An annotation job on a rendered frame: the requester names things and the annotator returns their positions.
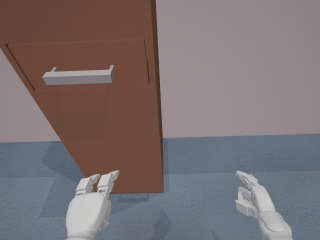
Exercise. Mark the left robot hand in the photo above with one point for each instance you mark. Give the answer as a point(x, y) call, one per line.
point(88, 212)

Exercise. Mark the right robot hand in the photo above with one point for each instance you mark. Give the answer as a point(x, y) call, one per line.
point(254, 201)

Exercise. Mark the cabinet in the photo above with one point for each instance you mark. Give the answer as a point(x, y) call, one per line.
point(103, 129)

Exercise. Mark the handle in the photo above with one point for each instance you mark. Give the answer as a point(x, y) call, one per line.
point(56, 77)

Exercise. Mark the drawer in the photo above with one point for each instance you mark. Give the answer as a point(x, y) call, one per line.
point(129, 57)

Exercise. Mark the right robot forearm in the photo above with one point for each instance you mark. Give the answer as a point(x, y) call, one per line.
point(273, 227)

